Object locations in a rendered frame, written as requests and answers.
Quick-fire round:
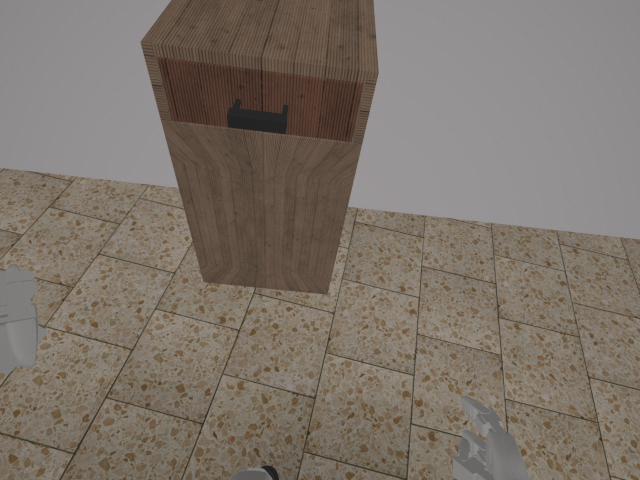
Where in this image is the robot right hand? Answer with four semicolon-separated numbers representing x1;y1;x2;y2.
453;396;529;480

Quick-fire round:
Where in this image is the handle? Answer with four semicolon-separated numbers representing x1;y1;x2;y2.
227;99;288;134

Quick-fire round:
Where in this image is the drawer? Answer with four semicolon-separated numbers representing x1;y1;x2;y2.
158;57;363;142

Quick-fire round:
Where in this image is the cabinet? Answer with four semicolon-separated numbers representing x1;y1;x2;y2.
141;0;379;295

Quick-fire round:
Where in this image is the robot left hand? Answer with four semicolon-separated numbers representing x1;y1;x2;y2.
0;264;47;375

